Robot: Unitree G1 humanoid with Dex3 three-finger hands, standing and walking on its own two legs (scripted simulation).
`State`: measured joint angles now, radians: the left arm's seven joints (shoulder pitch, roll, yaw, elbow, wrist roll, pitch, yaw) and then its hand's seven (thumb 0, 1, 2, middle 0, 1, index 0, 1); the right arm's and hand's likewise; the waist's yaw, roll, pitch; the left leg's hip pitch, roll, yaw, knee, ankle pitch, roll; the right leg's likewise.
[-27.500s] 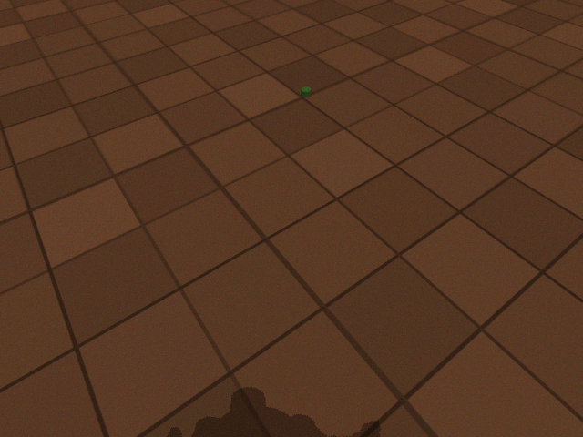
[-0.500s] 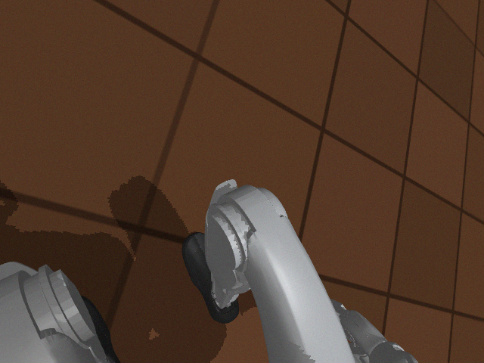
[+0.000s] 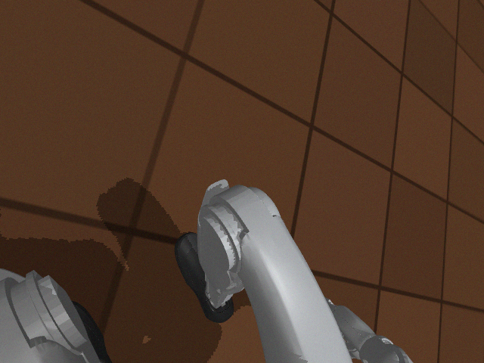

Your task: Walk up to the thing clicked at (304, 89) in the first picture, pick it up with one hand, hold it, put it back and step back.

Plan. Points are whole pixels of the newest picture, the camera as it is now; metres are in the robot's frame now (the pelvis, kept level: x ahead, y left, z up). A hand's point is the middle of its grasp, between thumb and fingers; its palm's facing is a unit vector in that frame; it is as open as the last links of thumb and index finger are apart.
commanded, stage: rest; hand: left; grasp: from above
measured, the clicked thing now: out of the picture +0.49 +0.37 -0.28
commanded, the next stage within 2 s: open in 0.46 s
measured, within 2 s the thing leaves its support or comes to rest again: rests again in 0.22 s
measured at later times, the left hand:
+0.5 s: hand out of the picture +0.48 +0.36 -0.24, palm faces -0.43 -0.15 -0.89, open 8.1 cm
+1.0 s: hand out of the picture +0.48 +0.37 -0.24, palm faces -0.44 -0.15 -0.88, open 10.9 cm
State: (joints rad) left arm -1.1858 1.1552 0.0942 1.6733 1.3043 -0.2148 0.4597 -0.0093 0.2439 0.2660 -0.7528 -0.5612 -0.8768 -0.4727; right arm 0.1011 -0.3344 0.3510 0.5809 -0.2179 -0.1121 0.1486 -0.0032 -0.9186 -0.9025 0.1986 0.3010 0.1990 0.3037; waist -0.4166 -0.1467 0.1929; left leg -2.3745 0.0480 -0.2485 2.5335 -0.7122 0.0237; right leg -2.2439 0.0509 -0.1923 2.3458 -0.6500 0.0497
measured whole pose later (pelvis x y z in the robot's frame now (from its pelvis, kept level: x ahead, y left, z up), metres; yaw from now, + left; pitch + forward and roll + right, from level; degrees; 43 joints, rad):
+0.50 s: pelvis +0.00 +0.00 +0.00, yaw -1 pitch +30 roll -15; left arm -1.20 1.20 0.09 1.67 1.27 -0.22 0.46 -0.01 0.25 0.26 -0.75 -0.55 -0.87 -0.48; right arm 0.09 -0.34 0.39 0.59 -0.22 -0.12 0.14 0.00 -0.92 -0.90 0.20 0.30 0.20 0.30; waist -0.43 -0.16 0.22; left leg -2.38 0.05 -0.26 2.54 -0.72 0.02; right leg -2.25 0.06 -0.20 2.35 -0.65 0.05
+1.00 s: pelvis +0.00 +0.00 +0.00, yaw -1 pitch +29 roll -16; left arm -1.19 1.21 0.08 1.66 1.26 -0.22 0.44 0.00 -0.03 0.57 -0.48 -0.70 -0.51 -0.67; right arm 0.08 -0.34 0.41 0.58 -0.23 -0.10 0.13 0.00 -0.91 -0.90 0.20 0.30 0.20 0.30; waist -0.43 -0.16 0.22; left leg -2.38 0.05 -0.26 2.54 -0.72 0.03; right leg -2.24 0.06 -0.20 2.34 -0.64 0.06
